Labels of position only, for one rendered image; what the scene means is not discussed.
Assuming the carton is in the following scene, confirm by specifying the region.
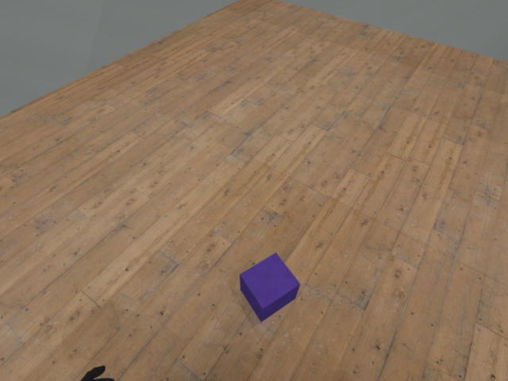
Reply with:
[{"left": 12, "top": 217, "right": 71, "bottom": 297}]
[{"left": 240, "top": 253, "right": 300, "bottom": 322}]

